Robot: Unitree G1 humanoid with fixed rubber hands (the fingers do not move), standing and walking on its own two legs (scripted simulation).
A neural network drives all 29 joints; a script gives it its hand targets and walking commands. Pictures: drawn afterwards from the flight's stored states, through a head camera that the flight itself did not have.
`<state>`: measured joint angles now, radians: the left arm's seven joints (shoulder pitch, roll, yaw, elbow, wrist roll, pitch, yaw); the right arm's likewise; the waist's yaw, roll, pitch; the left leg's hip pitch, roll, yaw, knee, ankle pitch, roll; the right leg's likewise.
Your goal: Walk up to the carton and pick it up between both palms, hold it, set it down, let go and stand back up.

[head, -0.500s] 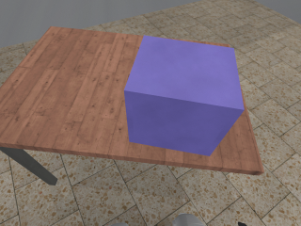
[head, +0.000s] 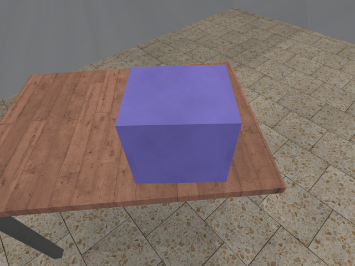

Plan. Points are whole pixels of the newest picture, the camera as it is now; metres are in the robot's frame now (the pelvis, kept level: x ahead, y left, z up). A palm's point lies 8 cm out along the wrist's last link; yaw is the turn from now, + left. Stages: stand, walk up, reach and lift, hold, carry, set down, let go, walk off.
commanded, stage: walk up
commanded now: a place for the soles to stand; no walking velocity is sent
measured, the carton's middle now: (179, 125) +0.50 +0.01 +0.01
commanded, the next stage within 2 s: reach and lift in 1.42 s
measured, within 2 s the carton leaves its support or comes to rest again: neither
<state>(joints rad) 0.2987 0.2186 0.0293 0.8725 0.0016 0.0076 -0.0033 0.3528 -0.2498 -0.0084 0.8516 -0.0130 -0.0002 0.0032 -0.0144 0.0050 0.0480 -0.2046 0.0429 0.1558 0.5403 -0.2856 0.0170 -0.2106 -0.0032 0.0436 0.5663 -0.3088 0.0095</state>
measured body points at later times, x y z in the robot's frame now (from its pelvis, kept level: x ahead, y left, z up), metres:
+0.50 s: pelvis +0.00 +0.00 +0.00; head +0.01 -0.01 +0.45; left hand +0.07 +0.25 -0.13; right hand +0.05 -0.26 -0.14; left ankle +0.01 +0.11 -0.73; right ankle +0.00 -0.13 -0.73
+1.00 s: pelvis -0.01 +0.01 +0.00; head +0.00 +0.00 +0.45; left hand +0.06 +0.26 -0.14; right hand +0.00 -0.25 -0.14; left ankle +0.01 +0.11 -0.73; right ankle +0.00 -0.13 -0.73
